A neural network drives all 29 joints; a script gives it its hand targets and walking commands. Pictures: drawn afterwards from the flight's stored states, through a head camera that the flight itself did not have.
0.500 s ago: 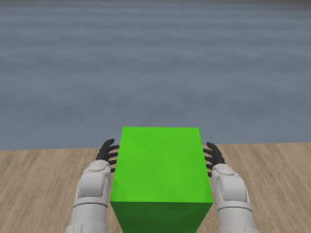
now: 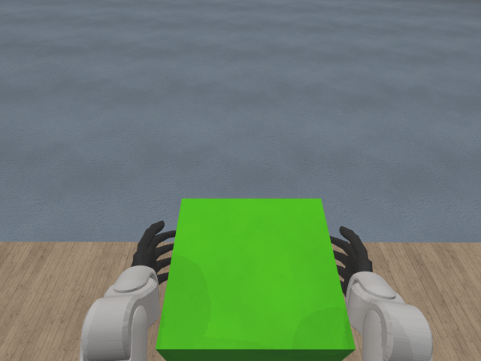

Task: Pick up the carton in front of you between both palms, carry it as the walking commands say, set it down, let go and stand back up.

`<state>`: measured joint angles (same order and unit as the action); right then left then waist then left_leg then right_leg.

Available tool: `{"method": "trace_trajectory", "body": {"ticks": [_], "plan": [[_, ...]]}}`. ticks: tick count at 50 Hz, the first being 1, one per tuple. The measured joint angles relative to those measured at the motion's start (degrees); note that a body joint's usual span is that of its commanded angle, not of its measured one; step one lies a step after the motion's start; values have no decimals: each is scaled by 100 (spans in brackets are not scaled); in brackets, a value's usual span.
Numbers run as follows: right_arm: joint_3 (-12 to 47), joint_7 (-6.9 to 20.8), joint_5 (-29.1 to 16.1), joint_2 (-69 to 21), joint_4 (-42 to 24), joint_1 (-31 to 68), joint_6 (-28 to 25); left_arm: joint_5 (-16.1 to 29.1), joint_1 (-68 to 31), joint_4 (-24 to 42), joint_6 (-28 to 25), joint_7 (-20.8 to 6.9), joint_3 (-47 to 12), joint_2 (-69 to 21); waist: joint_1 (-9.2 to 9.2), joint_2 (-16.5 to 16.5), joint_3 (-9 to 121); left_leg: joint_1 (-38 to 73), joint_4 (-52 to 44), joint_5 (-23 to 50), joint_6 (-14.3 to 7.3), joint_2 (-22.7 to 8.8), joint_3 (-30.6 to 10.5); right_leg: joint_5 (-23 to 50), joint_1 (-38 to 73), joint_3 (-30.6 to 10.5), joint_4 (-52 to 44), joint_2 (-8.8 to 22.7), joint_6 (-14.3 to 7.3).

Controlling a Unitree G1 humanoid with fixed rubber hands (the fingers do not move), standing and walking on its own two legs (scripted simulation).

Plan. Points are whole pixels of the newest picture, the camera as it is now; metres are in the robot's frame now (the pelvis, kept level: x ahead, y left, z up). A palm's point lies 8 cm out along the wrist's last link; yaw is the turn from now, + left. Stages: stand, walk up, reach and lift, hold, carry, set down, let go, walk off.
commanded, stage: carry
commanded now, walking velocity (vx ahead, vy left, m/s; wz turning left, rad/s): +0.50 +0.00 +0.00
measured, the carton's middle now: (250, 296) +0.24 +0.00 +0.02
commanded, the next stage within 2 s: none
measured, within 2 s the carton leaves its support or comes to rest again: neither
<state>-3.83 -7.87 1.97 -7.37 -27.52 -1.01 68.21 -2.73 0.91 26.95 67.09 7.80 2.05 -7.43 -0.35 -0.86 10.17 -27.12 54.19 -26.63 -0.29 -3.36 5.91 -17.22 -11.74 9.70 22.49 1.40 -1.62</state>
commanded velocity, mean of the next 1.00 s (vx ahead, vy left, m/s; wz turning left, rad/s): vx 0.50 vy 0.00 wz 0.00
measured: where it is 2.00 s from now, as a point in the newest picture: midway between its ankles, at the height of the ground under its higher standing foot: (246, 190)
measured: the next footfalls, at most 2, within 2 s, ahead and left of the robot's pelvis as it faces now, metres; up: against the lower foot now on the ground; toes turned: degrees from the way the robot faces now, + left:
left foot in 0.18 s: +0.27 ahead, +0.12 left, +0.00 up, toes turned +9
right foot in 0.70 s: +0.63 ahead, -0.07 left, +0.00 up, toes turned -10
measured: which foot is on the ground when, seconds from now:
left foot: up 0.00-0.16, down 0.18-0.70, up 0.72-1.00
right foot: down 0.00-0.22, up 0.24-0.68, down 0.70-1.00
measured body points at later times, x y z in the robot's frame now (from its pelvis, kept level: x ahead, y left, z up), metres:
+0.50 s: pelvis +0.29 +0.05 +0.01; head +0.29 +0.07 +0.46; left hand +0.56 +0.18 +0.10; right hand +0.53 -0.12 +0.10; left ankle +0.23 +0.12 -0.74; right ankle +0.37 -0.10 -0.68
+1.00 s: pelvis +0.61 -0.01 -0.01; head +0.67 -0.02 +0.44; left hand +0.96 +0.15 +0.06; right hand +0.96 -0.15 +0.06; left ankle +0.66 +0.13 -0.67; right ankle +0.59 -0.06 -0.74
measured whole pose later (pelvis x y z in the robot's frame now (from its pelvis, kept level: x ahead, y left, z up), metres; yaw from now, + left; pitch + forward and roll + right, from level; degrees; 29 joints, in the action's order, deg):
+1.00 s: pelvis +0.61 -0.01 -0.01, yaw +0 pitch +5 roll +1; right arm -14.7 -8.7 3.3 -8.1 -5.5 24.8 56.9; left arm -0.1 -25.9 2.9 55.6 8.7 13.9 -6.5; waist -3.0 -0.2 -2.0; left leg -41.3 61.7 -16.0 -3.5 -3.6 2.4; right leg -17.1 -17.3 10.7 28.4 -1.1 -6.4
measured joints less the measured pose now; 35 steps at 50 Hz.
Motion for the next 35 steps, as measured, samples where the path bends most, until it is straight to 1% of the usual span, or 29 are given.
{"method": "trace_trajectory", "body": {"ticks": [4,6,8,9,10,11,13,14,15,16,18,21,23,26,29,32,34,35], "plan": [[49,-6,-87,-3,-132,-28,20,135,88,297,108,88,45,-5,-182,-90,-94,-462,-1098,813,57,-27,193,-67,670,-76,-555,100,125],[57,-15,-96,-6,-214,-62,9,192,72,352,121,119,52,-3,-235,-97,-129,-498,-1740,1278,38,-12,318,-260,971,-90,-606,158,228],[67,-32,-105,-8,-287,-86,15,243,49,400,148,142,66,0,-251,-116,-165,-352,-2257,1650,-27,46,526,-604,1214,-126,-403,258,357],[70,-39,-110,-7,-320,-76,24,261,34,432,163,150,74,2,-245,-114,-187,-196,-2443,1656,-66,88,657,-864,1269,-146,-110,326,413],[92,-47,-110,-6,-304,-44,15,276,8,450,172,154,111,7,-228,-146,-209,-90,-2414,1966,-219,129,744,-1156,1202,-156,409,443,428],[125,-58,-102,-5,-207,-1,-15,294,-22,409,176,155,174,12,-171,-186,-217,-106,-2138,1940,-367,150,819,-1205,920,-212,1224,568,393],[149,-79,-92,-1,-39,36,-18,305,-61,292,218,154,249,13,-57,-132,-273,25,-1944,1504,-533,150,864,-1039,67,-570,3039,491,270],[146,-84,-87,-4,-22,7,-4,296,-58,257,240,149,244,12,-1,-92,-310,169,-2049,1388,-549,157,872,-914,-358,-643,3712,437,195],[138,-85,-80,-9,-45,-45,7,276,-43,239,250,134,215,10,55,-52,-341,339,-2236,1392,-498,166,869,-726,-742,-649,4137,408,130],[131,-86,-71,-16,-94,-106,9,246,-21,232,241,110,175,9,106,-22,-363,519,-2451,1416,-469,183,865,-503,-1076,-623,4318,408,86],[127,-86,-45,-25,-218,-205,-12,173,29,253,175,40,94,4,200,40,-389,888,-2888,1450,-462,207,829,-92,-1595,-535,4190,427,42],[109,-80,-49,-21,-301,-194,-81,87,49,297,41,-34,32,0,287,103,-381,1433,-3448,1448,-421,218,751,411,-2099,-432,3522,452,64],[84,-76,-68,-6,-240,-61,-122,38,-14,285,-24,-54,42,5,299,110,-350,1773,-3727,1393,-376,224,703,719,-2322,-383,3014,460,98],[10,-73,-92,16,-4,302,-168,-9,-276,162,-67,-54,141,19,257,79,-329,2215,-3917,1185,-294,235,642,1099,-2528,-306,2322,448,101],[-125,-71,-100,6,362,741,-206,4,-654,-99,-70,-12,333,16,180,42,-335,2585,-3869,816,-191,248,596,1343,-2607,-182,1814,394,28],[-251,-100,-72,-10,757,1143,-241,35,-1042,-461,-89,80,519,13,140,56,-383,2955,-3732,362,-52,253,537,1477,-2479,-41,1336,278,-107],[-357,-104,-33,-3,993,1387,-263,69,-1325,-766,-133,87,631,25,109,128,-455,3145,-3415,-50,54,187,484,1421,-2211,92,1049,135,-201],[-417,-108,-14,11,1095,1495,-278,80,-1493,-946,-163,88,672,34,71,143,-505,3136,-2978,-316,86,123,489,1282,-1975,176,879,49,-217]]}}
